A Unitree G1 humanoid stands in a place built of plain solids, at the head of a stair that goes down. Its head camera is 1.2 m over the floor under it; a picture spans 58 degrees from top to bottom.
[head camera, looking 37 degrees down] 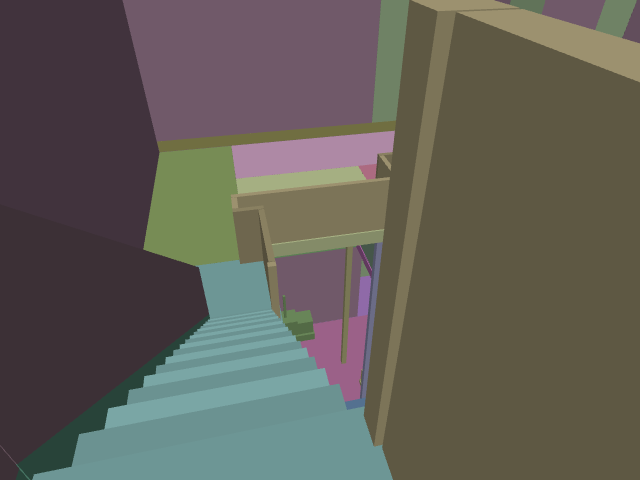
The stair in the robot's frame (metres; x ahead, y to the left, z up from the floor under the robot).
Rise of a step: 0.21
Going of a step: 0.23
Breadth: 0.91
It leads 13 degrees to the left of straight ahead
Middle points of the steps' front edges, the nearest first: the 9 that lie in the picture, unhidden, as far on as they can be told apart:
0.65 0.32 0.00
0.88 0.37 -0.21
1.10 0.42 -0.42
1.33 0.47 -0.63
1.55 0.52 -0.83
1.78 0.57 -1.04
2.01 0.63 -1.25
2.23 0.68 -1.46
2.46 0.73 -1.67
